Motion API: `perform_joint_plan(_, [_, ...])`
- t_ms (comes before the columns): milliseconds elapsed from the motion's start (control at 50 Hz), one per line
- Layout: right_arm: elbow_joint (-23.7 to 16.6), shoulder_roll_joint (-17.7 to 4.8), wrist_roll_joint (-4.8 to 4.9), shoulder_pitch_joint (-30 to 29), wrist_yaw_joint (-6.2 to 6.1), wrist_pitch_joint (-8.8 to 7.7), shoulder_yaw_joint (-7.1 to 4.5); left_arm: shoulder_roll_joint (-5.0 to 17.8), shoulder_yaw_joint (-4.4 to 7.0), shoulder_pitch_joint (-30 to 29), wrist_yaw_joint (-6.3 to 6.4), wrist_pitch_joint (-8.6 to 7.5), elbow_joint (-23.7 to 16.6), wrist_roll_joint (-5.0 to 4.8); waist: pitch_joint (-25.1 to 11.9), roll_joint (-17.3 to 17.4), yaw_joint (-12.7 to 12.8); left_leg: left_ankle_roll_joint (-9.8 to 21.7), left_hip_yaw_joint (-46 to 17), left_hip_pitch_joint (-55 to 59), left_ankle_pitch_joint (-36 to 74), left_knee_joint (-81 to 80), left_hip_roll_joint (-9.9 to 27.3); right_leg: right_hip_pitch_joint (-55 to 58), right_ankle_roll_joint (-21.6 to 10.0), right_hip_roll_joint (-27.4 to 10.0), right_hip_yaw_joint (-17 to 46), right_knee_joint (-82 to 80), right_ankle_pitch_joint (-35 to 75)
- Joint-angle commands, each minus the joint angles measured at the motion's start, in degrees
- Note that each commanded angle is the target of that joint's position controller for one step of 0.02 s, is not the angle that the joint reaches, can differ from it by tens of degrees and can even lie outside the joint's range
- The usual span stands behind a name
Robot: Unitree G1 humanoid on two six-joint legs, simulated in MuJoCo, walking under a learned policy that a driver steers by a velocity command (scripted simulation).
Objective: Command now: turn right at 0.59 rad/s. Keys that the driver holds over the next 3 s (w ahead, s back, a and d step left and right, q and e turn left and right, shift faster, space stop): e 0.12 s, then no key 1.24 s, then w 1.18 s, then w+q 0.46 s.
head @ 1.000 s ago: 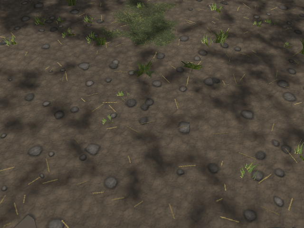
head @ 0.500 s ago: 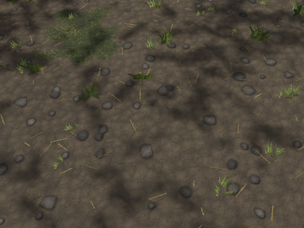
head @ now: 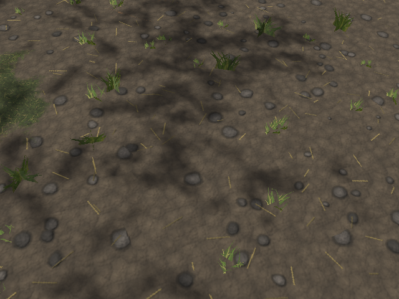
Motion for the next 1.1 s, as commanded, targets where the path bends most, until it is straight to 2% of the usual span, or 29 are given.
perform_joint_plan(20, [-3.92, -8.95, -0.02, -0.97, -0.68, 0.02, -2.28, 1.83, 0.17, -3.45, -0.2, -0.49, -5.76, -0.43, -3.12, 12.57, -1.42, 11.2, -8.27, 11.2, 17.12, -8.2, 12.29, -5.79, 2.05, -3.16, -2.79, -3.29, 1.2])
perform_joint_plan(80, [-3.72, -11.45, 0.35, -0.56, -0.4, 0.5, -3.32, 0.7, -0.62, -4.93, -1.09, -0.65, -7.22, -0.07, -4.96, 13.95, -2.4, 11.85, -6.15, 11.75, 19.14, -7.45, 14.26, 0.75, 1.57, -5.26, -5.02, -12.8, -1.04])
perform_joint_plan(160, [-3.02, -12.83, 1.64, -0.75, 0.66, 0.43, -3.91, 1.69, -0.29, -3.54, -1.87, -0.31, -7.25, 0.0, -5.69, 14.64, -1.92, 11.74, -5.07, 10.12, 21.84, -5.48, 15.71, 9.55, -0.97, -4.26, -8.01, -24.62, -0.13])
perform_joint_plan(200, [-2.53, -12.23, 2.91, -2.31, 0.89, 0.41, -3.6, 1.1, -0.1, 0.78, -2.08, -0.36, -5.43, 0.2, -5.96, 13.26, 1.05, 9.37, -3.32, 7.81, 21.48, -1.31, 14.49, 17.76, -4.09, -2.77, -9.35, -38.7, 9.63])
perform_joint_plan(220, [-1.1, -10.31, 3.07, 0.38, 1.12, 0.1, -2.97, 2.24, 0.21, 2.07, -1.8, -0.41, -4.92, 0.37, -6.35, 10.22, 1.34, 5.8, -1.05, 3.49, 16.86, 1.98, 12.77, 24.99, -5.87, -3.1, -7.21, -44.92, 17.02])
perform_joint_plan(240, [-1.46, -6.44, 0.72, 1.96, 1.63, -0.29, -1.69, 6.42, 1.05, 3.34, -1.07, -0.53, -5.37, 0.4, -9.0, -2.16, -0.01, -0.01, 4.26, -6.57, 0.2, 13.31, 7.95, 35.55, -8.87, -13.5, 6.48, -45.2, 33.68])
perform_joint_plan(260, [-3.68, -4.6, -0.96, 0.09, 1.78, -0.69, -0.73, 9.77, 1.09, 1.19, -0.8, -0.91, -6.62, 1.71, -7.98, -14.84, -0.31, -4.36, 5.07, -18.25, -24.2, 23.19, 1.52, 35.13, -19.4, -25.88, 18.68, -42.9, 48.04])
perform_joint_plan(280, [-4.0, -8.61, 0.19, -3.86, 1.07, -0.53, -1.98, 6.52, 0.41, 2.81, -1.08, -2.07, -6.06, 3.05, -10.13, -9.44, 4.14, -5.0, -0.99, -17.25, -25.75, 31.33, 2.37, 30.31, -23.93, -26.51, 18.12, -44.09, 42.51])
perform_joint_plan(300, [-3.52, -9.79, 1.34, -4.3, 0.95, -0.13, -2.54, 5.03, -0.34, 0.73, -1.18, -2.94, -5.11, 3.09, -7.8, -7.57, 2.82, -4.67, -2.27, -17.26, -22.81, 34.59, 2.74, 28.44, -21.74, -22.78, 13.64, -44.78, 37.53])
perform_joint_plan(320, [-2.21, -9.38, 1.42, -3.04, 0.65, 0.32, -2.74, 4.65, -0.44, -2.27, -1.07, -3.38, -4.78, 2.4, -6.41, -6.2, 1.55, -4.49, -2.65, -17.58, -19.25, 34.54, 2.83, 27.35, -18.76, -19.59, 10.47, -45.09, 32.68])
perform_joint_plan(340, [-1.38, -9.61, 0.96, -2.29, 0.33, 0.82, -2.93, 3.73, -0.89, -4.46, -0.96, -3.63, -4.75, 1.65, -5.23, -6.02, 0.96, -4.82, -3.05, -17.19, -16.03, 34.27, 2.92, 26.14, -17.36, -18.43, 8.87, -45.14, 33.16])
perform_joint_plan(380, [-0.34, -8.35, 0.86, 0.16, 0.4, 1.04, -2.72, 1.74, -1.85, -6.34, -0.57, -3.76, -4.2, 1.71, -5.71, -5.16, -0.73, -5.52, -2.58, -12.36, -10.89, 33.83, 1.96, 23.07, -16.98, -16.33, 5.55, -45.12, 36.87])
perform_joint_plan(400, [0.01, -7.29, 1.07, 0.97, 0.53, 1.0, -2.37, 1.0, -2.07, -6.83, -0.48, -3.76, -3.86, 1.8, -6.12, -5.2, -1.03, -5.65, -2.36, -10.86, -9.48, 30.56, 2.04, 23.24, -16.68, -15.48, 4.43, -44.99, 35.83])
perform_joint_plan(440, [-0.09, -5.5, 1.11, -0.32, 0.74, 0.88, -1.45, 0.7, -2.15, -6.99, -0.45, -3.62, -3.16, 1.78, -5.62, -5.52, 0.04, -5.47, -1.89, -7.63, -8.75, 21.97, 2.17, 23.23, -16.31, -14.65, 3.94, -44.61, 32.18])
perform_joint_plan(500, [-0.54, -5.99, 1.22, -1.57, 0.96, 0.76, -1.14, 1.74, -1.99, -5.4, -0.71, -3.24, -1.4, 1.88, -4.86, -5.62, 1.62, -4.85, -1.21, -3.51, -10.11, 13.13, 1.5, 23.03, -17.63, -16.11, 7.29, -44.48, 27.02])
perform_joint_plan(540, [0.52, -5.61, 1.14, 0.65, 1.15, 0.47, -0.95, 0.69, -2.6, -6.64, -0.88, -3.25, -0.45, 1.34, -4.06, -4.51, -0.17, -3.76, -0.55, 1.95, -2.98, 2.71, 0.87, 20.9, -16.25, -15.17, 7.9, -43.82, 21.96])
perform_joint_plan(560, [0.99, -5.59, 0.44, 1.67, 1.3, 0.2, -0.69, -0.25, -3.0, -5.75, -1.0, -3.46, 0.54, 1.07, -3.6, -2.8, -1.12, -2.84, -1.2, 6.58, 5.91, -4.29, 1.14, 18.81, -13.92, -13.85, 7.41, -43.72, 18.59])
perform_joint_plan(580, [0.97, -7.76, -0.33, 2.29, 1.16, -0.05, -0.89, -1.21, -3.32, -3.75, -1.11, -3.95, 1.38, 1.73, -4.44, 0.4, -0.18, -1.67, -5.16, 11.02, 15.3, -4.43, 4.31, 16.76, -10.79, -11.37, 6.21, -42.45, 13.89])
perform_joint_plan(600, [0.98, -11.64, 0.0, 1.86, 0.97, -0.06, -1.68, -0.41, -2.95, -1.28, -1.54, -4.43, 1.83, 2.42, -4.17, 6.94, 2.91, 0.31, -5.88, 11.06, 18.2, -1.45, 6.65, 15.64, -8.49, -7.55, 2.85, -41.46, 9.06])
perform_joint_plan(620, [1.72, -9.74, 0.58, 0.29, 1.36, -0.23, -1.54, -0.93, -3.05, -2.48, -1.37, -4.34, 2.11, 2.45, -3.79, 10.35, 2.54, 2.12, -5.92, 4.5, 6.43, -2.38, 5.63, 19.64, -6.39, -5.17, -0.37, -41.41, 7.59])
perform_joint_plan(640, [1.23, -7.21, 0.38, -0.77, 1.69, -0.59, -0.85, 0.38, -2.8, -5.25, -1.13, -4.03, 2.32, 2.3, -1.99, 8.4, 1.02, 1.79, -5.53, 1.65, 1.32, -3.8, 4.42, 21.08, -5.75, -5.11, -0.54, -40.08, 7.99])
perform_joint_plan(660, [1.6, -6.38, -0.05, -1.1, 1.67, -0.95, -0.52, -0.08, -2.71, -6.13, -0.81, -3.66, 2.38, 2.02, -1.96, 7.85, 0.96, 0.94, -5.14, 0.72, 0.1, -4.29, 4.05, 21.61, -6.03, -5.35, -0.55, -39.53, 8.99])
perform_joint_plan(680, [1.68, -6.11, -0.05, -1.2, 1.7, -1.36, -0.3, -0.45, -2.76, -6.09, -0.57, -3.13, 2.71, 1.92, -1.25, 7.85, 0.82, 0.3, -4.54, 0.67, 0.68, -4.22, 3.44, 21.23, -6.42, -5.63, -0.01, -39.61, 10.19])
perform_joint_plan(720, [2.47, -5.8, 0.1, -0.07, 1.48, -1.89, -0.08, -0.87, -2.7, -5.06, -0.4, -2.77, 3.63, 1.98, -1.26, 6.39, 0.67, -0.22, -3.93, 1.53, 0.86, -3.53, 2.99, 20.77, -6.73, -5.83, 0.26, -39.98, 11.09])
perform_joint_plan(860, [4.22, -5.5, 0.38, 0.65, 0.69, -1.69, 0.37, -1.41, -2.46, -3.26, -0.07, -3.27, 7.85, 1.6, -1.08, 2.79, 0.21, 0.04, -3.27, 3.06, 1.87, -2.72, 2.13, 20.36, -5.88, -5.84, 0.01, -40.29, 13.37])
perform_joint_plan(1100, [9.16, -4.61, 0.64, 1.17, 0.63, -1.51, 0.75, -0.99, -2.37, -1.56, 0.81, -3.3, 15.31, 1.27, -0.49, 2.6, 0.58, 0.16, -2.28, 3.46, 3.72, -3.54, 0.91, 22.37, -5.45, -5.94, -0.53, -40.64, 16.4])
Next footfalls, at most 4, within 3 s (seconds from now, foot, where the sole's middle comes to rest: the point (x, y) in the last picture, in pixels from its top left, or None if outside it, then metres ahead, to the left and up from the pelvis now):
0.24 right None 0.02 -0.15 -0.78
0.58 left None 0.05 0.09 -0.78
2.04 left None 0.43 0.02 -0.78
2.60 right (264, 236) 0.70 -0.26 -0.78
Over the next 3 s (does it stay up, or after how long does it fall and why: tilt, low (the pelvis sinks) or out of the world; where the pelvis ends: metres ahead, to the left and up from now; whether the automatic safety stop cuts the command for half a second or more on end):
stays up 0.75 -0.17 0.00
